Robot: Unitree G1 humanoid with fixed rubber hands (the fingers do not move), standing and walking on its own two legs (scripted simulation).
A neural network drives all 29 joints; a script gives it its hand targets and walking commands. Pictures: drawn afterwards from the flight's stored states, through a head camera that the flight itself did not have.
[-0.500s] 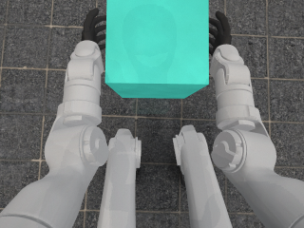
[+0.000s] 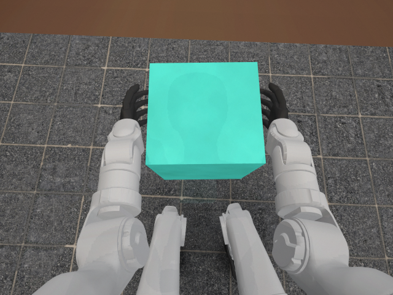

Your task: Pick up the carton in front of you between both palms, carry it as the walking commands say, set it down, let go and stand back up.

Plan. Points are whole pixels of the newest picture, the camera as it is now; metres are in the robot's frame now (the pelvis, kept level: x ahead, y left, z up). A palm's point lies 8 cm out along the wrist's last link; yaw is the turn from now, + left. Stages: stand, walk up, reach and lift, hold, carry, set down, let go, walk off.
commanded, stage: reach and lift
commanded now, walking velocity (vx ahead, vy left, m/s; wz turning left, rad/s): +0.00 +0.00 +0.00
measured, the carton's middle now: (202, 131) +0.44 -0.01 -0.11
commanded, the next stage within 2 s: hold in 1.82 s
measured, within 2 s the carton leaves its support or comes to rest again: neither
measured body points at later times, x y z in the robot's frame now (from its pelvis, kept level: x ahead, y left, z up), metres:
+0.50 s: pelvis +0.05 +0.00 +0.14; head +0.13 +0.00 +0.58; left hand +0.40 +0.15 +0.10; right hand +0.40 -0.16 +0.11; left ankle +0.08 +0.13 -0.55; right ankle +0.08 -0.14 -0.55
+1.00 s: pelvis +0.06 +0.00 +0.19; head +0.03 +0.00 +0.64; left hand +0.36 +0.15 +0.20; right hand +0.37 -0.16 +0.21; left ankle +0.08 +0.13 -0.55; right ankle +0.08 -0.14 -0.55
